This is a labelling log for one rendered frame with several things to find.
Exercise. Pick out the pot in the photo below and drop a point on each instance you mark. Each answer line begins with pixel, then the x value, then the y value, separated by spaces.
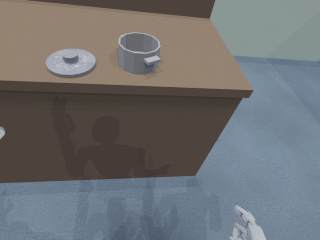
pixel 138 52

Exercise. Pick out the robot right hand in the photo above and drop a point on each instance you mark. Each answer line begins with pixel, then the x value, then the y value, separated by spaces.
pixel 253 232

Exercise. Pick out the lid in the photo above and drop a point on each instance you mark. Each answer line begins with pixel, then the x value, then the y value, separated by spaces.
pixel 70 62

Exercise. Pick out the table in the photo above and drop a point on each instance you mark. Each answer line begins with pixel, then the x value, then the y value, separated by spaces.
pixel 110 123

